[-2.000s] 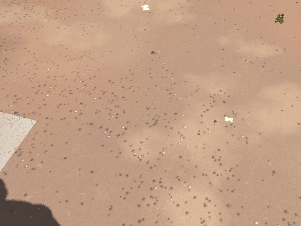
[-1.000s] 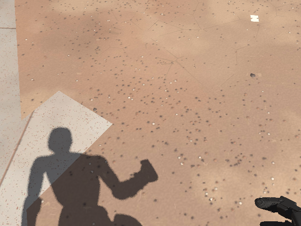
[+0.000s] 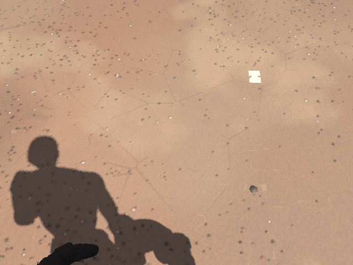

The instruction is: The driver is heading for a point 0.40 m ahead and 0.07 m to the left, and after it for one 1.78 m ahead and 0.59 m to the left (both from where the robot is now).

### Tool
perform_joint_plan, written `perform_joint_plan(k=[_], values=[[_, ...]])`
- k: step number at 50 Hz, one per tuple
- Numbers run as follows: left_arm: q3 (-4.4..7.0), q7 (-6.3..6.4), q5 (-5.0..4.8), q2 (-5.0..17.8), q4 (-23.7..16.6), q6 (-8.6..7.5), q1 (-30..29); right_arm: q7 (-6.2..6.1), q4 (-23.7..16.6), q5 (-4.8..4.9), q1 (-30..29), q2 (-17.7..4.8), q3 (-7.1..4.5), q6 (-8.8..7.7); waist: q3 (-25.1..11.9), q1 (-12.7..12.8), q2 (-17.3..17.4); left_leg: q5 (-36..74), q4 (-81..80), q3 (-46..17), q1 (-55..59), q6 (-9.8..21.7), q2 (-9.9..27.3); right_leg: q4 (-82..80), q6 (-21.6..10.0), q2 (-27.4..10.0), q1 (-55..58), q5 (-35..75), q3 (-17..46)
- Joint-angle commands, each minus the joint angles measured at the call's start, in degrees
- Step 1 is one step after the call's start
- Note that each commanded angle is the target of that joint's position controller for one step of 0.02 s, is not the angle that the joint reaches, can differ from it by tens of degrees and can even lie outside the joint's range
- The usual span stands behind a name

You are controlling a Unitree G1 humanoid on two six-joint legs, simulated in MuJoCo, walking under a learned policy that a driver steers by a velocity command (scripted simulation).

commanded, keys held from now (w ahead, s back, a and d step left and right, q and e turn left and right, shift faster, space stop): q+shift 0.02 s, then w+q+shift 0.64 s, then w+e+shift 0.34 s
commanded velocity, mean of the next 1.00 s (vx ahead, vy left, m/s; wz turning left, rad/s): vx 0.78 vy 0.00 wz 0.65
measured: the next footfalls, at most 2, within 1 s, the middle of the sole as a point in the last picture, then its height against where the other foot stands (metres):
right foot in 0.36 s outside the picture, level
left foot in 0.84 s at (121, 245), level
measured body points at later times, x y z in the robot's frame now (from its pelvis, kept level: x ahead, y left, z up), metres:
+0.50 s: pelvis +0.22 -0.08 +0.02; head +0.24 -0.09 +0.47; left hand +0.23 +0.23 -0.06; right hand +0.47 -0.28 -0.08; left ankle +0.15 +0.02 -0.64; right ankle +0.25 -0.19 -0.72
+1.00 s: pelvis +0.50 +0.14 +0.01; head +0.52 +0.15 +0.46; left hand +0.32 +0.33 -0.13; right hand +0.75 +0.01 -0.11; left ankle +0.45 +0.18 -0.72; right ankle +0.51 -0.04 -0.61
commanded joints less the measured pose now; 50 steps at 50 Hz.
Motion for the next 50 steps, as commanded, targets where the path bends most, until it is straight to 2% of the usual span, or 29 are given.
perform_joint_plan(k=[1, 3, 4, 5, 9, 12, 14, 16, 17, 18, 19, 20, 21, 22, 25, 30, 34, 37, 39, 40, 41, 42, 43, 44, 45, 46, 47, 49, 50], values=[[2.15, 0.42, -0.48, 7.5, -1.5, 1.74, 8.0, -0.75, -4.1, 0.21, 2.5, -9.8, -2.93, -0.28, -14.8, 3.2, -1.5, 26.6, -4.6, -20.5, 8.6, 0.3, 16.3, -5.2, 0.9, 0.3, 2.7, 5.2, -1.4], [2.20, -0.18, -0.23, 7.8, -2.6, 2.09, 5.0, -0.85, -5.0, 0.68, 2.0, -9.9, -3.16, 0.65, -15.9, 1.8, 1.6, -4.9, -8.7, -24.7, 9.8, -0.5, 14.0, -8.6, 1.3, 0.3, 0.7, 8.0, 0.0], [2.28, -0.38, -0.12, 8.2, -3.0, 2.13, 2.9, -0.53, -5.6, 0.40, 1.8, -10.1, -3.25, 0.90, -14.2, 0.7, 3.1, -20.4, -11.5, -27.9, 10.2, 0.3, 13.7, -10.7, 1.4, 0.3, -1.4, 8.8, 0.7], [2.42, -0.49, 0.00, 8.6, -3.3, 1.90, 1.0, -0.11, -5.9, 0.13, 2.1, -10.2, -3.34, 0.94, -11.9, -0.2, 4.7, -28.0, -13.4, -30.9, 11.2, 1.4, 14.2, -13.2, 1.5, 0.6, -3.8, 9.0, 1.1], [2.48, -0.95, 0.18, 9.1, -3.8, -0.69, -4.2, 0.59, -5.3, -0.21, 5.6, -10.4, -3.73, -0.22, -9.0, -3.0, 5.5, -28.4, -12.8, -34.8, 17.6, 2.8, 15.3, -24.0, 0.7, 1.4, -6.2, 11.4, 2.0], [2.39, -1.69, -0.64, 9.1, -4.4, -1.83, -6.2, 1.03, -5.9, -0.48, 4.2, -11.0, -3.82, -0.67, -7.7, -3.0, 7.1, -27.4, -10.9, -35.2, 14.7, 2.9, 14.3, -31.3, -0.2, 3.6, -0.9, 9.3, 1.2], [2.44, -1.80, -1.68, 9.3, -4.7, -2.22, -5.7, 1.54, -7.2, -0.73, 0.6, -11.0, -3.71, -0.67, -6.8, -1.7, 7.6, -26.5, -9.4, -35.4, 7.9, 2.2, 13.4, -36.4, -0.3, 5.0, 7.4, 7.9, 0.4], [3.07, -1.24, -3.23, 10.4, -3.4, -2.64, 0.6, 1.85, -9.2, -1.20, -5.3, -10.8, -3.46, -0.59, -7.2, 3.0, 6.6, -26.9, -6.9, -35.3, -4.4, -0.3, 12.5, -42.0, -1.1, 5.5, 25.1, 8.8, 0.0], [3.76, -0.69, -3.42, 11.9, -2.2, -3.09, 5.4, 1.77, -9.5, -1.20, -6.7, -9.7, -3.03, -0.79, -7.8, 6.2, 3.9, -29.3, -2.4, -33.4, -11.8, -2.3, 10.6, -45.1, -1.9, 3.8, 35.7, 10.5, 0.1], [4.83, 0.06, -2.92, 15.1, -1.0, -3.69, 10.9, 1.61, -9.3, -0.79, -5.8, -7.2, -2.29, -1.55, -9.9, 8.7, -2.0, -34.2, 7.7, -27.1, -19.3, -4.7, 6.6, -47.4, -2.8, -1.3, 45.8, 5.5, 3.2], [5.43, 0.65, -1.00, 18.2, -1.1, -4.18, 18.5, 0.94, -10.4, -0.37, -5.3, -2.2, -0.76, -2.77, -16.1, 11.1, -10.1, -34.9, 26.7, -15.0, -20.1, -6.0, 2.4, -51.0, -4.8, -15.5, 50.5, -12.0, 16.7], [6.51, 0.86, 0.19, 22.9, -1.6, -3.75, 14.8, 1.16, -13.1, 0.74, -5.0, -2.5, 0.00, -3.02, -15.9, 7.6, -15.0, -27.8, 34.5, -10.4, -30.5, -6.6, 2.7, -60.5, -9.1, -23.4, 48.6, -29.4, 40.2], [6.33, 0.34, -0.15, 19.1, -1.8, -3.48, 11.3, 1.08, -12.8, -0.59, -8.0, -6.7, -0.47, -2.17, -10.4, 6.5, -7.9, -20.2, 39.8, -8.1, -32.7, -7.2, 9.7, -59.5, -9.4, -22.5, 43.1, -27.4, 36.2], [5.31, -0.04, -0.92, 15.6, -1.9, -3.39, 11.6, 1.92, -12.3, -1.76, -9.4, -8.6, -1.14, -1.73, -8.4, 6.9, -4.5, -16.3, 40.9, -7.2, -32.1, -7.5, 10.7, -57.9, -7.6, -18.0, 40.3, -20.6, 25.9], [4.32, -0.56, -1.39, 12.9, 0.3, -3.93, 15.1, 4.52, -11.3, -2.24, -8.0, -6.5, -0.69, -0.46, -6.8, 6.1, -7.0, -8.2, 46.3, -2.8, -29.8, -8.5, 14.3, -59.6, -4.5, -10.1, 35.6, -1.9, 6.6], [4.20, -2.35, -1.09, 10.3, 3.3, -5.69, 20.8, 5.20, -13.4, -1.25, -14.8, -5.2, 0.35, 0.27, -2.9, 7.0, -6.1, -0.1, 47.7, -0.4, -32.8, -8.2, 16.1, -62.5, -4.0, -8.6, 33.6, 10.0, -5.3], [3.74, -2.09, -0.82, 8.3, 7.7, -6.47, 28.3, 5.99, -15.2, -1.83, -23.0, -3.1, 1.69, -0.10, 1.0, 9.2, -4.5, 0.4, 37.0, 3.9, -33.7, -6.8, 15.0, -63.4, -4.0, -8.2, 37.2, 25.9, -11.2], [3.61, -1.51, -0.30, 9.7, 11.1, -6.36, 31.3, 6.14, -16.0, -1.84, -26.1, -0.8, 3.56, -1.31, 1.7, 8.2, -4.8, -3.5, 22.7, 7.5, -25.7, -3.2, 12.3, -65.0, -5.2, -9.7, 39.3, 42.9, -13.2], [3.59, -0.79, -1.10, 12.5, 13.0, -5.78, 30.8, 5.17, -15.3, -2.22, -25.3, -1.6, 3.89, -1.50, -0.7, 5.4, -7.4, -8.5, 15.4, 12.7, -12.5, -1.1, 8.3, -60.6, -7.0, -11.1, 39.6, 75.6, -15.0], [3.62, -0.37, -1.20, 14.2, 14.4, -5.21, 31.0, 4.37, -13.9, -2.61, -20.8, -3.1, 3.39, -1.61, -4.2, 1.9, -8.8, -11.6, 14.5, 13.5, -5.1, -0.2, 6.3, -53.0, -8.1, -12.2, 40.9, 89.5, -14.7], [3.78, -0.13, -1.19, 16.2, 15.0, -4.72, 29.6, 3.30, -10.9, -2.70, -10.1, -5.2, 2.38, -1.80, -9.9, -4.0, -10.5, -13.7, 12.8, 10.2, 6.6, 1.1, 6.6, -40.9, -9.1, -13.5, 39.3, 92.0, -13.3], [3.84, -0.40, -1.99, 16.8, 14.3, -4.61, 25.6, 2.01, -6.7, -2.99, 4.0, -7.8, 1.04, -2.51, -15.9, -11.7, -10.7, -9.2, 5.4, 4.3, 24.6, 3.1, 10.2, -24.7, -10.3, -12.3, 30.2, 81.6, -13.0], [2.66, -1.42, -1.68, 10.4, 12.2, -4.99, 26.4, 0.72, -4.0, -3.88, 9.9, -13.1, -0.55, -2.80, -23.8, -9.4, -2.1, -24.9, 5.0, -10.2, 41.3, 2.7, 23.9, -4.5, -11.1, -5.9, 15.5, 30.9, -12.1], [1.83, -2.31, -4.34, 5.3, 9.5, -5.35, 31.3, 0.26, -5.6, -4.11, 8.0, -15.0, -1.22, -3.34, -32.4, -3.5, 7.9, -34.5, -1.0, -38.7, 52.2, 5.8, 40.1, 13.7, -10.7, 1.5, -2.9, -4.9, -5.6], [3.76, -1.79, -4.27, 12.2, 8.6, -5.22, 22.6, -0.07, -5.0, -3.26, 6.3, -12.1, -1.15, -3.29, -24.7, -6.1, -2.1, -30.1, -6.6, -34.3, 42.2, 3.0, 37.2, 14.4, -11.8, -0.4, -6.8, 2.8, -2.0], [3.66, -2.24, -4.41, 10.1, 7.5, -5.22, 20.0, -0.12, -3.1, -3.03, 4.0, -9.3, -0.29, -3.87, -14.3, -3.2, -1.0, -22.7, -8.9, -24.8, 32.5, 1.9, 34.6, 10.7, -11.5, -2.0, -7.4, 7.1, -2.4], [3.37, -2.68, -4.11, 8.0, 8.7, -4.61, 21.0, 0.10, -2.3, -2.76, 1.7, -6.7, 0.10, -4.52, -8.4, -0.3, -1.7, -16.7, -11.9, -17.8, 24.4, 0.4, 32.1, 7.1, -10.9, -3.9, -5.4, 8.2, -2.7], [2.93, -3.80, -2.30, 4.5, 11.3, -2.13, 25.5, -0.35, -1.4, -1.67, -0.5, -3.3, 0.95, -5.49, -5.1, 4.0, 1.8, -14.7, -16.0, -7.5, 15.5, -2.1, 28.1, 5.3, -9.3, -5.5, -1.3, 9.1, -3.2], [3.16, -4.17, -2.03, 4.0, 11.3, -1.19, 24.9, -0.18, -0.7, -1.09, -0.4, -2.0, 1.26, -6.12, -3.6, 4.9, 2.8, -11.9, -17.2, -4.4, 13.4, -2.9, 27.3, 4.7, -8.9, -6.1, -1.5, 9.4, -3.2]])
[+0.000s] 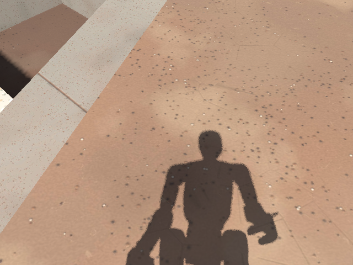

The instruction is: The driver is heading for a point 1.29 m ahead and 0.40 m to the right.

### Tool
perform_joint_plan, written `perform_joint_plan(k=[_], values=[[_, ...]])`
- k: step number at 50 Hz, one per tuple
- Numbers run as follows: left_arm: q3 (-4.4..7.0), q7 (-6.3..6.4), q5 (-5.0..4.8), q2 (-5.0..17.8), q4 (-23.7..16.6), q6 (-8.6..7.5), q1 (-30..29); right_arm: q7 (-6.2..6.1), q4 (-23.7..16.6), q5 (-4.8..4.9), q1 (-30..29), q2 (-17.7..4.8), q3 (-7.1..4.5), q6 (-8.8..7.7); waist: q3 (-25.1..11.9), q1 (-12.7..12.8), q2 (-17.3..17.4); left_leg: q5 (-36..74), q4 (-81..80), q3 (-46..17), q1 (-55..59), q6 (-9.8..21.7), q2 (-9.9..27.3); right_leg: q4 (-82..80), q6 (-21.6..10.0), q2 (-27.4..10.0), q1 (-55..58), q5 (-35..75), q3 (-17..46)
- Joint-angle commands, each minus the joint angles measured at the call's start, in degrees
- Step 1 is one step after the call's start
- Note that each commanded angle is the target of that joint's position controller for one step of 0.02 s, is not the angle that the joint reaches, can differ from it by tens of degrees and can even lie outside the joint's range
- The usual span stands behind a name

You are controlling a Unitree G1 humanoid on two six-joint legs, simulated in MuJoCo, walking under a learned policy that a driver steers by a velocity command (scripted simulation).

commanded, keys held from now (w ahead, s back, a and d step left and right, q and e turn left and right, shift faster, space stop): w+e+shift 0.72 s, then w+q+shift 0.28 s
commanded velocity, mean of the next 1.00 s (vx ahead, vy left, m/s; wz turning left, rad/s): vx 1.00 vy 0.00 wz -0.64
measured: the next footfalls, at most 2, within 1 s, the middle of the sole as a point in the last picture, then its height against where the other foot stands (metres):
right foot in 0.28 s outside the picture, level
left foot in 0.70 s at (216, 171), level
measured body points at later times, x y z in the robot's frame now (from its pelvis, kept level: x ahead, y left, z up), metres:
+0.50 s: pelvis +0.45 -0.07 +0.00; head +0.46 -0.07 +0.45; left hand +0.54 +0.20 -0.14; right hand +0.58 -0.35 -0.06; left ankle +0.58 +0.09 -0.65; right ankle +0.42 -0.08 -0.73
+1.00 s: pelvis +0.86 -0.22 +0.01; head +0.88 -0.24 +0.46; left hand +1.21 -0.25 -0.02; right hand +0.60 -0.37 -0.11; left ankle +0.86 -0.05 -0.73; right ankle +0.89 -0.40 -0.69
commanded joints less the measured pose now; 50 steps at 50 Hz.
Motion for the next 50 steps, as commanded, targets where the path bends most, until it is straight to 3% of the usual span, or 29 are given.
perform_joint_plan(k=[1, 5, 9, 11, 13, 14, 15, 16, 17, 18, 19, 20, 22, 25, 28, 31, 33, 34, 35, 36, 37, 38, 39, 40, 43, 45, 47, 48, 50], values=[[1.56, -1.19, 0.88, 3.5, -3.4, 1.75, -1.8, -0.27, 0.2, 1.76, 4.1, -3.3, -1.42, -2.44, 4.8, -1.7, 2.5, 7.8, -20.6, -10.7, 5.0, 0.6, 15.7, 0.6, 0.7, -3.8, -15.3, 2.6, 1.5], [0.92, -2.02, 0.20, 2.0, -8.3, 1.86, -13.2, 0.24, 2.0, 1.55, 4.2, -1.9, -1.00, -4.13, 8.5, -1.3, 5.9, 27.6, -23.2, 3.6, 0.4, -2.8, 9.9, -9.6, 0.5, -1.5, -16.7, 14.9, -4.7], [0.31, -3.39, 0.65, 3.2, -10.7, 1.13, -18.5, -1.42, 3.0, 2.26, 6.2, -5.5, -1.10, -4.49, 6.9, -0.5, 2.7, 57.6, -20.5, 9.1, 6.5, -5.0, 10.9, -27.1, -2.7, 4.2, -7.5, 22.7, -12.9], [0.94, -3.51, 0.58, 5.9, -9.4, 1.35, -13.6, -2.99, 2.3, 2.10, 6.3, -9.8, -2.05, -3.61, 1.3, 2.9, 5.7, 78.2, -10.6, 8.7, 12.2, -6.0, 13.4, -29.2, -4.0, 8.6, 1.4, 20.3, -15.3], [3.24, -2.59, 0.84, 11.4, -4.4, 2.06, 5.0, -3.83, 0.0, 1.08, 0.4, -13.8, -3.41, -1.46, -7.8, 13.2, 7.7, 86.4, 13.0, 6.4, 9.9, -5.5, 16.1, -28.6, -6.8, 11.3, 20.4, 11.4, -12.3], [5.10, -1.43, 0.54, 14.5, -1.2, 2.12, 16.0, -3.36, -1.0, 0.81, -3.0, -14.2, -3.83, -0.42, -11.0, 18.4, 4.4, 72.8, 35.0, 5.3, 2.5, -4.6, 14.5, -33.4, -10.1, 10.2, 32.3, 7.4, -7.0], [6.18, -0.22, -1.18, 15.8, -1.0, 2.30, 11.3, -1.38, -1.8, 0.70, -5.8, -7.9, -2.39, -0.46, -4.3, 14.5, -8.9, 10.1, 59.1, 4.4, -11.5, -4.4, 1.8, -38.6, -12.1, 8.3, 33.2, 5.3, -0.1], [6.90, -0.19, 1.48, 22.2, -3.6, 2.76, 3.3, -1.15, -8.1, 0.95, 3.1, -2.2, -0.39, -1.68, -9.8, 1.5, -17.7, -12.7, 75.9, -5.3, -33.7, -7.4, -1.8, -40.6, -22.9, -3.5, 45.1, 10.3, 28.8], [7.26, 0.28, 1.22, 21.1, -6.5, 2.78, 1.4, -1.07, -10.4, 0.29, 1.0, -4.3, 0.39, -3.37, -16.3, 3.5, -8.5, -9.5, 73.4, -14.5, -39.3, -5.9, 0.2, -55.3, -25.8, -8.8, 47.1, -10.5, 45.8], [6.28, 1.06, 1.56, 16.4, -6.1, 2.53, 0.3, -0.76, -10.2, 0.05, -2.1, -6.9, 0.23, -4.31, -7.1, 1.9, 1.2, -5.3, 65.9, -15.4, -39.9, -5.1, 3.4, -61.8, -21.6, -8.8, 37.1, -18.9, 46.0], [5.51, 1.15, 1.41, 13.8, -5.4, 2.04, -1.6, -0.66, -10.2, -0.40, -3.3, -7.1, 0.11, -4.20, -1.7, -1.6, 6.5, -2.9, 58.8, -14.9, -36.2, -5.3, 6.0, -62.5, -18.4, -7.0, 26.8, -17.0, 41.1], [5.26, 1.31, 1.18, 13.9, -5.6, 0.96, -2.9, -0.76, -10.2, -1.49, -3.7, -6.5, 0.55, -3.16, 1.2, -3.5, 6.7, -3.5, 54.8, -14.8, -32.5, -6.1, 7.3, -61.6, -17.3, -4.5, 18.8, -9.4, 36.6], [4.45, 1.29, 0.58, 12.3, -6.1, -0.71, -5.6, -0.61, -9.7, -2.31, -2.8, -5.1, 1.18, -0.05, 3.2, -6.4, 7.3, -3.5, 46.6, -13.3, -25.4, -8.0, 10.0, -63.1, -15.1, 1.6, 6.2, -6.2, 26.2], [4.93, 0.92, 0.41, 13.3, -6.9, -2.18, -4.9, 0.20, -14.4, -0.94, -12.3, -4.1, 2.09, 0.57, 5.3, -3.9, 3.4, 6.9, 27.7, -10.0, -19.7, -9.8, 10.8, -65.1, -14.3, 5.5, -1.7, 3.8, 20.3], [5.85, 0.20, -0.14, 14.3, -7.1, -2.06, -2.8, 0.67, -16.2, 0.88, -17.8, -2.6, 2.72, 0.23, 2.8, 0.7, -0.5, 20.8, 11.6, -8.1, -14.7, -9.1, 7.3, -63.1, -10.2, 7.7, 4.0, 13.9, 18.5], [6.50, 0.25, -0.14, 15.1, -7.3, -1.84, -1.8, 0.33, -17.0, 1.31, -18.6, -4.6, 2.03, -0.24, 0.1, 1.8, -3.2, 21.5, 3.3, -9.3, -11.4, -7.8, 5.1, -58.2, -7.6, 5.4, 13.1, 22.5, 20.9], [6.92, 0.61, 0.40, 16.8, -8.1, -1.85, -3.5, -0.52, -15.0, 1.37, -11.5, -8.3, 0.36, -0.67, -4.8, -1.8, -3.6, 14.7, 1.0, -10.1, -2.2, -6.8, 2.4, -48.7, -5.1, 5.1, 17.4, 34.2, 22.1], [7.21, 0.37, 0.67, 18.7, -8.4, -1.97, -5.7, -1.22, -12.8, 1.51, -2.2, -10.9, -0.94, -0.99, -10.3, -7.6, -2.4, 9.7, 0.9, -9.4, 7.7, -6.2, 2.0, -37.7, -3.8, 6.5, 16.9, 38.2, 20.4], [6.71, 0.19, 0.83, 17.0, -9.5, -2.60, -8.9, -2.32, -9.9, 0.88, 10.7, -13.8, -2.43, -1.31, -16.2, -14.3, -1.2, 3.4, 3.7, -12.3, 22.4, -5.0, 6.5, -22.3, -2.7, 8.6, 8.8, 32.9, 18.3], [4.15, 0.45, 0.17, 7.5, -11.9, -3.24, -8.6, -3.23, -8.6, -1.49, 20.1, -18.0, -3.80, -1.59, -22.9, -15.3, 11.8, -21.7, -0.8, -31.6, 36.2, -3.0, 22.5, -2.6, -2.5, 13.4, -5.3, -2.9, 12.8], [2.29, -0.01, -1.39, 4.9, -14.6, -3.15, -1.7, -2.50, -8.9, -1.85, 12.9, -21.0, -4.67, -1.17, -25.7, -6.9, 27.9, -31.8, -15.4, -64.2, 36.1, 2.8, 30.5, 7.0, -1.5, 14.4, -17.2, -14.3, 8.0], [2.26, 0.52, 0.69, 8.8, -11.6, -2.08, -4.7, -1.78, -10.1, -1.26, 5.6, -13.4, -3.82, -0.86, -15.4, -6.8, 14.7, -36.7, -15.8, -58.9, 27.2, 4.2, 26.8, 9.0, -2.1, 8.9, -20.7, -6.8, 6.7], [2.39, -0.18, 2.01, 9.7, -11.6, -1.83, -8.4, -1.18, -9.3, -0.66, 3.9, -9.0, -2.97, -0.71, -9.3, -6.7, 6.4, -26.9, -14.4, -47.4, 19.8, 4.1, 23.0, 5.9, -1.4, 7.1, -19.5, -2.3, 5.2], [2.29, -0.79, 3.20, 9.7, -12.6, -1.87, -14.6, -0.63, -7.1, -0.61, 6.9, -7.5, -2.64, -0.65, -5.1, -8.3, 1.5, -11.3, -13.3, -37.5, 14.3, 2.8, 18.7, 1.9, -1.0, 6.2, -17.1, -1.8, 5.1], [0.79, -2.03, 3.93, 6.7, -16.4, -1.07, -16.8, -0.36, -1.7, 0.71, 10.4, -5.6, -1.90, -1.83, -1.8, -4.2, 6.8, -3.5, -15.4, -33.6, 8.4, 5.1, 15.5, -4.9, 0.9, 4.8, -18.0, -5.7, 5.9], [-0.01, -2.27, 4.53, 7.2, -19.3, -1.00, -21.4, -0.23, -0.9, 1.79, 11.2, -6.6, -2.23, -2.15, 0.9, -3.3, 5.2, 2.2, -18.1, -31.4, 6.1, 6.8, 15.1, -12.4, 2.8, 2.4, -20.4, -4.2, 2.6], [-1.26, -3.10, 3.83, 6.4, -21.2, -1.40, -26.5, -0.13, -1.2, 1.80, 9.4, -7.2, -2.63, -2.00, 2.0, -3.4, 3.1, 4.9, -21.7, -24.7, -2.7, 5.5, 10.9, -24.8, 4.3, 2.8, -11.0, 4.0, -0.4], [-1.95, -3.57, 2.91, 5.6, -22.0, -1.79, -26.3, 0.00, -1.7, 1.62, 8.2, -10.4, -3.59, -2.00, 2.4, -2.3, 6.1, 8.5, -22.8, -23.6, -8.0, 5.4, 11.0, -31.3, 4.5, 3.5, -2.9, 5.4, -1.4], [-1.54, -3.27, 2.07, 7.2, -21.5, -1.91, -26.3, 0.75, -1.2, 2.34, 9.3, -12.7, -4.42, -2.09, 2.1, -2.2, 5.6, 15.8, -24.1, -23.8, -10.7, 5.2, 13.1, -34.3, 4.3, 5.3, 7.8, 8.7, -3.0]])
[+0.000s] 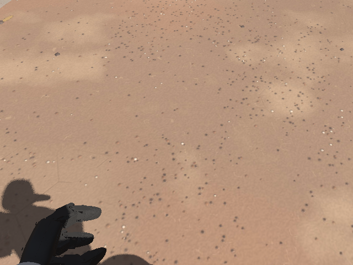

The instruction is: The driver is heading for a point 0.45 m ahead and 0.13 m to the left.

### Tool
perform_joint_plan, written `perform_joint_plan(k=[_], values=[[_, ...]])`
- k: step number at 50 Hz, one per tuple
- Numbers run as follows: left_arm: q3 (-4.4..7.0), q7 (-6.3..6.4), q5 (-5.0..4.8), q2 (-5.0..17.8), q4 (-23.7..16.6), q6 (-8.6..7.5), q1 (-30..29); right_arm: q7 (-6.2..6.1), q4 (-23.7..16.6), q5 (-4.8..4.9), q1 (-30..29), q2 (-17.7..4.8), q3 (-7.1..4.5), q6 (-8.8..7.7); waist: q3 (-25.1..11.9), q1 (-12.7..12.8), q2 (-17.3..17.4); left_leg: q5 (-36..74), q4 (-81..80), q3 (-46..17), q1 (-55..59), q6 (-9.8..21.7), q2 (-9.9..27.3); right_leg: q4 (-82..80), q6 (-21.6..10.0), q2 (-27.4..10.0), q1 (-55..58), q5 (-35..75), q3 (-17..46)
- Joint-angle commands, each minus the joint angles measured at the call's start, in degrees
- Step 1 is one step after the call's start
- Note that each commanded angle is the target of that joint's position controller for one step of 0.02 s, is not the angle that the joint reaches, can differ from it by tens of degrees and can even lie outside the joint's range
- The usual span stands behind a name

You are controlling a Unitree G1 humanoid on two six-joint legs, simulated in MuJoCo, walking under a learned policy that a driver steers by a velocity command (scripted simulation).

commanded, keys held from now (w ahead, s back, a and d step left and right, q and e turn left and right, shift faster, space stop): w+q+shift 0.28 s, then shift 0.72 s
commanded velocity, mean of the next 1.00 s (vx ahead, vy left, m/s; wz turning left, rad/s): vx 0.51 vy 0.00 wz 0.36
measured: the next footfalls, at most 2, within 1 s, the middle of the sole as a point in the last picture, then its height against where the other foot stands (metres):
right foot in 0.10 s outside the picture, level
left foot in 0.48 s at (118, 245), level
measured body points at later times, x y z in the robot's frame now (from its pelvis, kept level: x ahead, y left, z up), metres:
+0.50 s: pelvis +0.43 +0.06 -0.04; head +0.47 +0.07 +0.41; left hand +0.30 +0.31 -0.16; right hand +0.73 -0.09 -0.11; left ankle +0.56 +0.16 -0.74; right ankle +0.23 -0.13 -0.68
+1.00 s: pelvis +0.57 +0.06 +0.00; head +0.58 +0.04 +0.45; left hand +0.58 +0.32 -0.12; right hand +0.73 -0.14 -0.15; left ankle +0.56 +0.16 -0.74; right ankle +0.66 -0.02 -0.74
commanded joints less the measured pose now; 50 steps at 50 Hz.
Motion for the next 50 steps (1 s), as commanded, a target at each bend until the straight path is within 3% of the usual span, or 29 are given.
perform_joint_plan(k=[1, 3, 4, 5, 6, 7, 9, 11, 13, 15, 17, 19, 21, 23, 24, 25, 26, 28, 29, 30, 35, 36, 42, 43, 44, 45, 46, 48, 50], values=[[0.94, 0.46, -1.01, 4.8, -2.1, -0.50, 2.8, 0.77, -7.2, 0.81, -11.2, -10.8, -2.27, -1.84, 4.3, 9.0, 6.1, 19.7, -10.3, -11.4, -18.9, 9.9, 12.0, -7.4, 0.4, 2.2, 22.2, 5.5, -3.0], [2.70, 2.23, -0.12, 7.5, 1.6, -0.76, 12.7, 0.98, -6.1, 1.13, -9.0, -11.4, -2.30, -1.77, -2.7, 13.5, 2.3, 36.7, 7.8, -7.1, -15.2, 7.7, 8.5, -11.9, -0.8, 4.9, 35.4, 2.7, -3.8], [3.75, 3.42, 0.78, 9.1, 3.4, -1.04, 20.7, 1.07, -6.3, 1.45, -9.2, -11.3, -2.32, -1.92, -7.9, 17.7, 1.6, 33.1, 22.5, -6.0, -22.2, 6.8, 5.6, -11.1, -1.7, 1.4, 47.7, -0.2, -1.5], [5.18, 4.75, 2.08, 13.7, 3.9, -1.35, 30.9, 0.82, -8.0, 1.25, -9.9, -5.6, -1.00, -2.20, -15.5, 20.8, -6.7, 7.3, 43.0, -3.4, -31.1, 6.0, 1.9, -15.2, -3.4, -14.4, 58.2, -21.7, 15.9], [5.74, 5.24, 2.02, 16.4, 3.3, -0.58, 30.3, 0.43, -10.7, 3.09, -6.0, -1.6, -0.11, -1.61, -21.0, 16.5, -15.3, -9.0, 58.3, -1.9, -40.8, 5.8, -0.9, -28.0, -7.1, -26.1, 59.6, -38.0, 42.9], [5.54, 5.46, 0.79, 12.5, 3.1, -0.16, 24.5, 0.08, -10.3, 1.55, -9.3, -4.4, -0.42, -0.54, -12.2, 14.4, -9.7, -3.5, 62.8, -1.2, -46.8, 6.2, 2.5, -30.9, -8.8, -23.8, 52.4, -41.2, 43.1], [3.99, 4.86, -0.04, 5.2, 4.2, -1.03, 19.8, 0.96, -9.9, 0.18, -14.8, -3.8, -0.53, 0.75, -0.2, 11.6, -2.2, 1.4, 59.0, -0.8, -46.1, 5.5, 6.4, -30.5, -7.7, -18.1, 39.8, -21.0, 24.4], [3.50, 4.65, -0.63, 3.0, 6.3, -2.05, 20.4, 1.87, -9.8, -0.63, -15.7, -1.7, -0.37, 2.51, 4.1, 8.8, -3.6, 1.5, 56.4, -1.0, -43.5, 4.4, 8.5, -32.4, -5.8, -15.1, 33.1, -7.9, 13.2], [3.77, 4.35, -1.89, 3.2, 8.3, -3.16, 20.9, 2.72, -12.2, -1.00, -19.3, -0.2, -0.01, 3.83, 5.5, 7.1, -4.9, 3.8, 55.3, -0.6, -46.0, 3.9, 9.7, -35.3, -5.6, -15.2, 32.4, -0.9, 7.5], [3.39, 4.15, -1.93, 1.5, 9.8, -3.89, 21.0, 3.24, -15.0, -1.29, -24.9, -0.2, 0.24, 3.91, 7.8, 6.1, -2.7, 7.8, 51.4, 0.2, -47.7, 3.8, 9.2, -35.6, -5.1, -13.5, 32.0, 16.8, -0.5], [3.44, 4.30, -2.01, 2.2, 10.0, -4.21, 16.6, 3.90, -16.7, -1.43, -27.7, 0.9, 1.29, 2.85, 9.2, 3.9, -1.2, 15.5, 34.9, 3.3, -38.0, 4.0, 7.2, -35.7, -3.2, -8.9, 25.7, 28.0, -10.0], [3.76, 4.47, -2.71, 4.4, 11.7, -4.58, 20.1, 4.99, -15.8, -1.48, -28.6, 1.7, 1.86, 1.75, 7.4, 5.3, 0.1, 25.1, 22.9, 10.4, -23.0, 4.4, 1.3, -34.7, -2.8, -6.9, 22.6, 36.1, -13.3], [4.85, 4.86, -3.21, 9.5, 11.9, -4.20, 20.4, 4.59, -12.9, -2.13, -21.5, -0.6, 1.18, 1.60, 1.7, 2.3, -2.1, 23.9, 19.8, 11.1, -12.0, 5.9, -3.3, -24.7, -2.5, -8.3, 26.5, 50.5, -12.9], [4.90, 5.43, -3.78, 10.6, 11.9, -2.82, 20.2, 3.04, -7.9, -3.48, -6.9, -4.3, -0.28, 1.07, -6.1, -4.5, -1.7, 28.8, 14.1, 6.3, 4.0, 9.0, -2.9, -0.7, -1.1, -7.1, 26.0, 46.8, -13.4], [4.26, 5.36, -3.44, 6.8, 12.4, -2.08, 24.2, 1.89, -6.9, -3.71, -6.7, -8.2, -1.10, 0.78, -8.0, -2.2, 4.8, 47.9, 13.9, 0.3, 10.8, 10.0, 4.8, 19.2, 0.3, -0.4, 19.7, 5.7, -14.1], [2.35, 5.23, -5.24, 0.9, 11.1, -0.95, 38.1, 1.40, -9.6, -3.58, -9.5, -14.9, -2.35, 0.49, -23.6, 5.4, 17.7, 94.1, 25.9, -24.2, 32.3, 21.7, 27.0, 47.6, 2.1, 4.7, 3.6, -30.6, -6.1], [3.04, 5.84, -4.46, 6.5, 11.0, -0.33, 32.6, 0.56, -11.5, 0.25, -7.6, -13.4, -3.04, 1.20, -33.8, -0.5, 7.2, 90.4, 21.1, -26.5, 31.6, 22.5, 26.7, 49.0, 1.7, 4.4, 2.6, -22.7, 3.7], [2.57, 5.47, -2.81, 6.1, 9.9, -0.09, 25.6, -0.51, -11.3, 1.17, -17.6, -7.3, -1.06, 2.05, -15.2, 4.9, 1.8, 62.4, 12.0, -18.8, 11.0, 18.0, 20.0, 37.0, 2.0, -1.0, 1.4, -15.4, 1.5], [2.43, 5.33, -1.58, 5.3, 10.3, 0.83, 24.0, -0.81, -10.6, 1.00, -19.3, -4.7, 0.02, 2.09, -7.9, 6.5, 0.2, 60.3, 8.4, -16.2, 1.4, 16.0, 17.3, 32.5, 1.8, -1.5, 4.3, -14.7, 0.8], [2.24, 5.25, -0.85, 4.2, 10.8, 2.46, 26.8, -1.04, -10.1, 0.92, -19.5, -3.6, 0.55, 1.84, -5.8, 8.2, 3.2, 63.7, 6.8, -14.5, -5.7, 17.1, 17.6, 29.6, 2.3, -1.8, 8.9, -14.5, 0.8], [1.62, 5.11, -1.94, -0.1, 11.7, 3.84, 25.7, -0.25, -8.3, -0.71, -23.0, -2.9, 0.94, 0.70, -7.4, 11.3, 2.1, 60.2, 2.9, -2.6, -16.1, 13.6, 11.0, 11.1, 2.3, -1.1, 19.2, -7.3, -1.2], [1.39, 5.35, -2.16, -0.7, 11.4, 3.84, 25.1, 0.14, -7.7, -0.61, -22.4, -2.7, 0.94, 0.48, -6.8, 10.7, 5.9, 60.0, 3.5, -2.5, -16.3, 13.7, 11.3, 6.0, 2.1, -1.1, 20.2, -4.8, -1.6], [1.67, 5.82, -1.54, -0.7, 12.1, 3.90, 20.1, 0.06, -5.5, 0.17, -22.6, -2.0, 0.94, 2.63, -2.9, 9.2, 5.7, 23.1, 4.0, -5.8, -19.5, 9.5, 10.3, -11.0, 0.8, 0.9, 28.0, 3.1, -2.4], [1.64, 5.86, -1.00, -0.5, 12.1, 3.61, 19.5, -0.26, -5.2, 0.12, -22.1, -0.8, 1.35, 3.03, -1.1, 9.0, 4.4, 14.0, 5.0, -6.8, -21.4, 7.4, 8.9, -16.4, 0.0, -0.1, 29.9, 4.0, -0.8], [1.89, 6.10, -0.38, 1.9, 11.7, 3.12, 19.7, -0.61, -5.2, -0.36, -19.9, 0.8, 1.77, 3.36, -0.2, 7.8, -0.3, 5.0, 8.1, -6.2, -22.5, 5.0, 6.4, -21.3, -1.0, -6.3, 31.1, 8.0, 6.1], [2.33, 6.28, -0.65, 5.1, 11.0, 3.04, 18.2, -0.86, -4.5, -0.30, -14.1, 2.4, 1.78, 3.56, 0.2, 3.8, -7.3, -4.6, 12.3, -2.0, -21.8, 3.4, 0.5, -23.6, -4.1, -13.7, 30.1, 16.2, 13.3], [2.47, 6.26, -1.90, 4.5, 10.8, 3.39, 15.3, -1.26, -2.7, 0.14, -13.2, 2.9, 2.19, 4.57, -1.1, 4.6, -9.7, -4.8, 12.6, 0.8, -13.4, 2.6, -0.7, -27.6, -8.1, -15.9, 20.4, 6.4, 15.6], [1.42, 5.88, -1.88, 1.2, 10.5, 3.29, 11.3, -1.38, -2.2, -0.02, -17.0, 0.8, 1.66, 5.36, 2.5, 4.0, -6.4, 3.5, 8.5, -0.8, -7.2, 2.2, 0.6, -30.0, -3.7, -8.9, 14.0, -6.9, 11.4], [1.50, 6.03, -2.17, 1.4, 12.0, 3.20, 13.6, -1.18, -1.4, -0.20, -17.7, -0.2, 1.53, 5.21, 2.4, 5.1, -5.8, 6.8, 5.9, -2.9, -6.4, 2.0, 3.0, -30.4, -1.6, -5.9, 15.6, -11.4, 8.8]])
